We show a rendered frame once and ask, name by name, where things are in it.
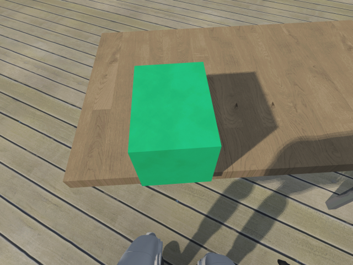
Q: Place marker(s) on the table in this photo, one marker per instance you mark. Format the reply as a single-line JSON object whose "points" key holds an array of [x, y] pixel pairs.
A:
{"points": [[282, 95]]}

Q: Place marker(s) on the robot right thigh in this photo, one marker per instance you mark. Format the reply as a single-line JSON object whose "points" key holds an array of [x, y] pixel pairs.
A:
{"points": [[215, 259]]}

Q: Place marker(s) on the carton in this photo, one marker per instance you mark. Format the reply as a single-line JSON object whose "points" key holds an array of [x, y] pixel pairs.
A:
{"points": [[173, 131]]}

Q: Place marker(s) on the robot thigh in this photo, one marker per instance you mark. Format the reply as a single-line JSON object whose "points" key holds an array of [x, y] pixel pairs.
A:
{"points": [[144, 250], [215, 259]]}

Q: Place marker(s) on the robot left thigh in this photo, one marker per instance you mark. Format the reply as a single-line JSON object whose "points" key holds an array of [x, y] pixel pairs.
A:
{"points": [[144, 250]]}

